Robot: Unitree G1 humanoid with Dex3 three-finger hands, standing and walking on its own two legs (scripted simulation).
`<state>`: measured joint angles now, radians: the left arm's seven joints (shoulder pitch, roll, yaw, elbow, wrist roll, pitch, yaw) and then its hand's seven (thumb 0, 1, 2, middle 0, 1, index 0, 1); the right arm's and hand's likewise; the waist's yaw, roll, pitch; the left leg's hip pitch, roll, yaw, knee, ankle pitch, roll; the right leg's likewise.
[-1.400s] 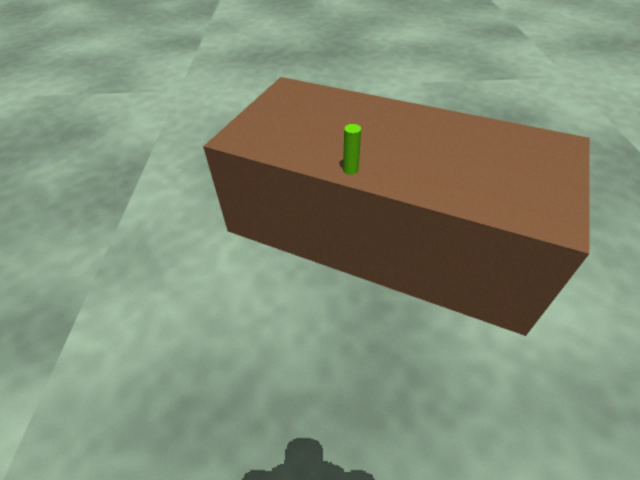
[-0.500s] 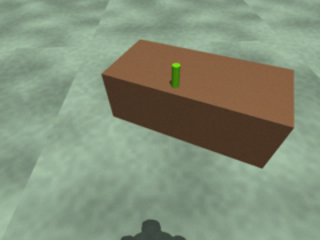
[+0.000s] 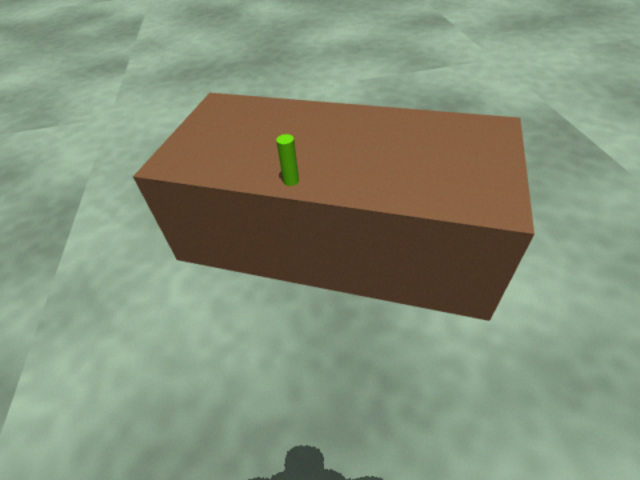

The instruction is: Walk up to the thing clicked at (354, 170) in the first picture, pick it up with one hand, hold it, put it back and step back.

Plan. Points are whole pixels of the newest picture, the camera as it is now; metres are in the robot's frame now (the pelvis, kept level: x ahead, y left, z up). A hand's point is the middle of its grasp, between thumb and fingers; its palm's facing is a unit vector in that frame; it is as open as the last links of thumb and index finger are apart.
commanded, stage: walk up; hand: left
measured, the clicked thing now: (288, 161) +1.03 +0.13 -0.24
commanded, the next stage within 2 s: none
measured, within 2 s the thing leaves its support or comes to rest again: neither
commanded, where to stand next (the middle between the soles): +0.59 +0.03 m, yaw -16 degrees
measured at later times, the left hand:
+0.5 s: hand (154, 421) +0.26 +0.30 -0.16, palm faces -0.16 -0.91 -0.38, open 7.4 cm
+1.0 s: hand (208, 263) +0.54 +0.25 -0.11, palm faces -0.22 -0.86 -0.46, open 7.4 cm
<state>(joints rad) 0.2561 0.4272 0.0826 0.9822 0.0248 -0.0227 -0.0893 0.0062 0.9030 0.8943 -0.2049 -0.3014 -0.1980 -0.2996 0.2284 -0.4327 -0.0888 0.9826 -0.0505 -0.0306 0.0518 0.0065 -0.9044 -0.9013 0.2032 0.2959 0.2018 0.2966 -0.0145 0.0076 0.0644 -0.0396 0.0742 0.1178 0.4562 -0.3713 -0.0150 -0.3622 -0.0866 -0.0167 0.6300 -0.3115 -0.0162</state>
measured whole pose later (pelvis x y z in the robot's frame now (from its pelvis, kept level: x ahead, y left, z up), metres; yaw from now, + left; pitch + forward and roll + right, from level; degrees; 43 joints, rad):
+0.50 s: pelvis +0.20 +0.02 -0.02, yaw -8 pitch -2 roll +0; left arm 0.38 0.42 0.06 0.88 0.01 -0.07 -0.02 0.01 0.90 0.89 -0.21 -0.30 -0.20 -0.30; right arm 0.21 -0.41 -0.09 0.83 -0.04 -0.05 0.08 0.01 -0.91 -0.90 0.20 0.30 0.20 0.30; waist 0.01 -0.02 0.09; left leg -0.41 0.06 0.07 0.69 -0.24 0.00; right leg -0.20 -0.03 0.10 0.86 -0.48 -0.02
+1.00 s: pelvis +0.39 +0.00 -0.01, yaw -14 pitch -3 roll +1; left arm 0.29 0.38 0.04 0.81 -0.01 -0.10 0.00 0.00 0.90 0.89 -0.21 -0.30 -0.20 -0.30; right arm 0.32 -0.42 -0.05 0.81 -0.02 0.03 0.06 0.01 -0.91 -0.90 0.20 0.30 0.20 0.30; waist -0.01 0.08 0.10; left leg -0.40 0.04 0.01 1.15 -0.47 0.03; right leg -0.33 0.00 -0.04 0.64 -0.26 -0.04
